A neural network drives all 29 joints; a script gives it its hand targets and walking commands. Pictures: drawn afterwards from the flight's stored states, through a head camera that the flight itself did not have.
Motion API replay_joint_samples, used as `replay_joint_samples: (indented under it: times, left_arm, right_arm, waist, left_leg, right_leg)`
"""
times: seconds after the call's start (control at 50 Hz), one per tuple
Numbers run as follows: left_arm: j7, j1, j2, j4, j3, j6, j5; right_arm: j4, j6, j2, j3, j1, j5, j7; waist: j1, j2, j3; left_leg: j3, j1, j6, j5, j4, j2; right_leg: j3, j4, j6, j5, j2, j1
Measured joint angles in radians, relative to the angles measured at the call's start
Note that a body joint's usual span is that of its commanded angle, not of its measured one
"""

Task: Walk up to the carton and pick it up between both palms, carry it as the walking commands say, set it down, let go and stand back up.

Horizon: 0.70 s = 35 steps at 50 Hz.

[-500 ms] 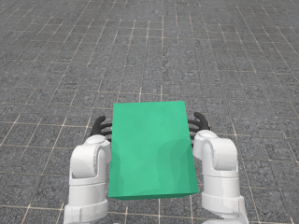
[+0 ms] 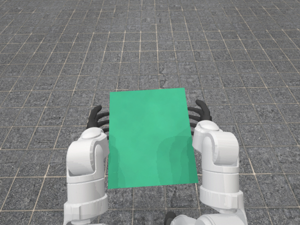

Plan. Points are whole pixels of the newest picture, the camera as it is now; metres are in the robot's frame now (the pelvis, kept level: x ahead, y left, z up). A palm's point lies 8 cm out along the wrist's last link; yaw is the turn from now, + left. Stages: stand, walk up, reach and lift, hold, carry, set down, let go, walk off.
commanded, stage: carry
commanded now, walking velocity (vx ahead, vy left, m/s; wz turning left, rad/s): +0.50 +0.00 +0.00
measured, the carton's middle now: (150, 142) +0.33 +0.00 +0.00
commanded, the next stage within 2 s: none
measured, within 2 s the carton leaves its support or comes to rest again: neither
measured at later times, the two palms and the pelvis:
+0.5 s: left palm (104, 48) +0.69 +0.15 +0.08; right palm (175, 43) +0.69 -0.11 +0.09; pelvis +0.38 +0.02 +0.00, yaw +1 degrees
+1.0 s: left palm (113, 16) +0.91 +0.13 +0.09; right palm (173, 12) +0.91 -0.13 +0.10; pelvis +0.60 +0.00 +0.02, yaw +2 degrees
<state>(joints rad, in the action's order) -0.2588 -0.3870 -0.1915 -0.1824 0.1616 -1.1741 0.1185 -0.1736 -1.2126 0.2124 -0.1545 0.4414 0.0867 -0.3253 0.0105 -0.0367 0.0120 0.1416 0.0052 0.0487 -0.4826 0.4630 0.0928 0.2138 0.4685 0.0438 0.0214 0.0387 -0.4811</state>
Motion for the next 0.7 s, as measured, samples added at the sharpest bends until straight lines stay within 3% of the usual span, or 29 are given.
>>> replay_joint_samples:
  times: [0.04,0.1,0.14,0.22,0.3,0.4,0.42,0.44,0.46,0.48,0.52,0.56,0.64,0.7]
  left_arm:
    - [-0.016,-0.011,-0.004,0.039,-0.015,0.010,0.003]
    - [-0.022,-0.018,-0.007,0.099,-0.015,-0.005,0.015]
    - [-0.022,0.004,0.001,0.104,-0.020,-0.015,0.002]
    - [-0.040,0.032,0.012,0.041,-0.027,-0.017,-0.039]
    - [-0.075,0.008,0.003,-0.018,-0.028,-0.029,-0.047]
    - [-0.045,-0.010,-0.004,0.021,-0.032,-0.033,-0.017]
    - [-0.036,-0.008,-0.003,0.029,-0.030,-0.032,-0.012]
    - [-0.026,-0.006,-0.001,0.039,-0.022,-0.030,-0.005]
    - [-0.016,-0.007,0.000,0.052,-0.008,-0.028,0.002]
    - [-0.005,-0.008,-0.001,0.068,0.007,-0.026,0.012]
    - [0.012,-0.005,0.000,0.097,0.024,-0.024,0.028]
    - [0.017,0.012,0.007,0.091,0.022,-0.030,0.028]
    - [-0.008,0.012,0.006,0.024,0.008,-0.031,0.003]
    - [-0.037,-0.011,-0.003,-0.041,0.002,-0.018,-0.022]
  right_arm:
    - [0.021,0.022,-0.008,-0.014,-0.019,0.020,0.035]
    - [0.070,0.031,-0.023,-0.006,-0.056,0.021,0.049]
    - [0.072,0.010,-0.027,0.009,-0.067,0.007,0.027]
    - [0.028,-0.015,-0.020,0.022,-0.049,0.004,0.010]
    - [-0.003,0.017,-0.019,0.019,-0.050,0.021,0.055]
    - [-0.015,0.002,-0.026,0.016,-0.066,0.022,0.045]
    - [-0.010,-0.005,-0.024,0.014,-0.061,0.020,0.037]
    - [0.007,-0.003,-0.022,0.018,-0.058,0.017,0.030]
    - [0.032,0.003,-0.021,0.023,-0.053,0.017,0.025]
    - [0.058,0.004,-0.016,0.021,-0.041,0.020,0.020]
    - [0.106,0.001,-0.007,0.010,-0.019,0.025,0.012]
    - [0.122,-0.006,-0.004,0.014,-0.012,0.015,-0.002]
    - [0.054,-0.005,-0.005,0.019,-0.013,-0.004,-0.012]
    - [-0.026,0.010,-0.001,0.007,-0.005,-0.006,0.000]
  waist:
    - [-0.009,-0.048,-0.004]
    - [-0.025,0.028,0.006]
    - [-0.027,0.065,0.026]
    - [-0.038,0.076,0.058]
    - [-0.023,0.060,0.046]
    - [0.004,0.078,-0.036]
    - [0.008,0.073,-0.048]
    - [0.018,0.090,-0.057]
    - [0.029,0.117,-0.057]
    - [0.037,0.119,-0.050]
    - [0.036,0.096,-0.018]
    - [0.022,0.073,0.026]
    - [0.007,0.047,0.102]
    - [-0.014,0.040,0.144]
  left_leg:
    - [-0.048,0.063,-0.023,0.060,0.217,0.049]
    - [-0.097,0.251,-0.045,-0.015,0.588,-0.040]
    - [-0.085,0.357,-0.053,-0.004,0.671,-0.064]
    - [-0.064,0.492,-0.056,0.069,0.494,-0.062]
    - [-0.041,0.562,-0.046,0.194,0.295,-0.045]
    - [0.045,0.516,-0.048,0.415,0.049,-0.063]
    - [0.065,0.480,-0.054,0.485,-0.006,-0.070]
    - [0.081,0.455,-0.096,0.473,-0.002,-0.085]
    - [0.092,0.444,-0.119,0.423,0.028,-0.102]
    - [0.089,0.438,-0.127,0.375,0.049,-0.102]
    - [0.071,0.405,-0.116,0.330,0.038,-0.082]
    - [0.060,0.350,-0.096,0.327,-0.013,-0.064]
    - [0.046,0.260,-0.090,0.320,-0.098,-0.061]
    - [0.029,0.216,-0.072,0.274,-0.082,-0.067]
  right_leg:
    - [0.037,0.053,0.040,0.098,-0.026,0.038]
    - [0.011,0.051,0.028,0.187,0.019,0.096]
    - [0.002,-0.005,0.019,0.201,0.039,0.164]
    - [-0.021,-0.083,0.005,0.234,0.048,0.276]
    - [-0.027,-0.132,-0.021,0.300,0.041,0.397]
    - [-0.011,-0.130,-0.068,0.434,0.055,0.557]
    - [-0.004,-0.074,-0.076,0.468,0.060,0.570]
    - [-0.003,0.023,-0.084,0.495,0.086,0.558]
    - [-0.029,0.161,-0.088,0.433,0.112,0.512]
    - [-0.071,0.319,-0.091,0.448,0.100,0.440]
    - [-0.126,0.560,-0.091,0.510,0.038,0.286]
    - [-0.134,0.622,-0.090,0.524,0.004,0.162]
    - [-0.128,0.340,-0.082,0.461,0.010,0.027]
    - [-0.112,0.060,-0.080,0.232,0.022,0.026]
